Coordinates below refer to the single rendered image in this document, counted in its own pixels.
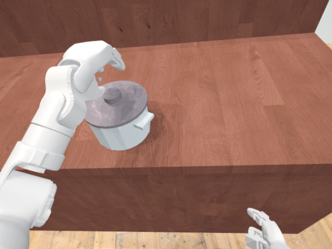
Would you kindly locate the knob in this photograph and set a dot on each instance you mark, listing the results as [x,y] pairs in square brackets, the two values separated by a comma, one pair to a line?
[112,95]

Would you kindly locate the robot left hand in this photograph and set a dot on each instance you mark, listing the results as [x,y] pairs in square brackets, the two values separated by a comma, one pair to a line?
[96,54]

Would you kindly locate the robot left forearm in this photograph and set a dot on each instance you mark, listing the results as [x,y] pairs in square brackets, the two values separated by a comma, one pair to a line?
[60,111]

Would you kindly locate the pot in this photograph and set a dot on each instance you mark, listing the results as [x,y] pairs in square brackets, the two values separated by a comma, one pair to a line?
[127,136]

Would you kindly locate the robot right hand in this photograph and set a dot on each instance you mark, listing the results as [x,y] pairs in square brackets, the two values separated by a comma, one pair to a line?
[270,234]

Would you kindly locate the table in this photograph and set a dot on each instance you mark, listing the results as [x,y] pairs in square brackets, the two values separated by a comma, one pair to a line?
[241,92]

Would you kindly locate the lid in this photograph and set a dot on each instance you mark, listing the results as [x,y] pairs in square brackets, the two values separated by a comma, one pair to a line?
[132,104]

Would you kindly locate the robot left upper arm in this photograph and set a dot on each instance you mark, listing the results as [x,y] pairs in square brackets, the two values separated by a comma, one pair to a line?
[25,201]

